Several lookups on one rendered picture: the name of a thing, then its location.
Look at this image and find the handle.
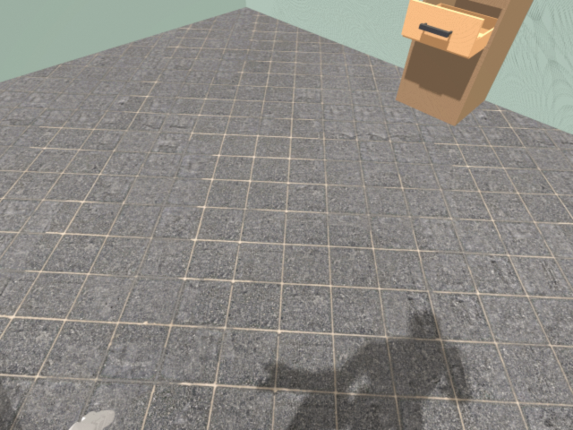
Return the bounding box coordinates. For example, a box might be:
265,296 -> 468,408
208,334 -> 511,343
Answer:
419,23 -> 452,38

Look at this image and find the left robot hand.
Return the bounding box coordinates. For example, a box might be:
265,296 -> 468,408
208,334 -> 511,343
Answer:
69,410 -> 115,430

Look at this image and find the drawer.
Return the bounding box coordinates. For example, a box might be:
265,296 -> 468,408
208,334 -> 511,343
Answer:
401,0 -> 498,59

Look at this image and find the cabinet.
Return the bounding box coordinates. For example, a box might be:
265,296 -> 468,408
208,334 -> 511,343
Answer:
396,0 -> 534,126

